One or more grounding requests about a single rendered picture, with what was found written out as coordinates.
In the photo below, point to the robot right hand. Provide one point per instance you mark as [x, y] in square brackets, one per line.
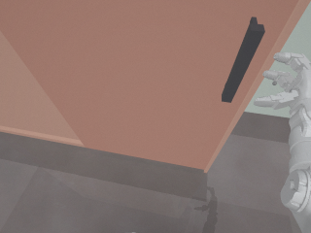
[300, 85]

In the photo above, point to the right robot forearm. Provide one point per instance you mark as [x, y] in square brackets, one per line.
[300, 136]

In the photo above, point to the wardrobe door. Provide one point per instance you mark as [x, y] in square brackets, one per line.
[24, 104]
[143, 78]

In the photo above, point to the handle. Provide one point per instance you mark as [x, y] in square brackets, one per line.
[243, 59]

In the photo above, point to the robot right upper arm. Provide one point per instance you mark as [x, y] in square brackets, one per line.
[296, 195]

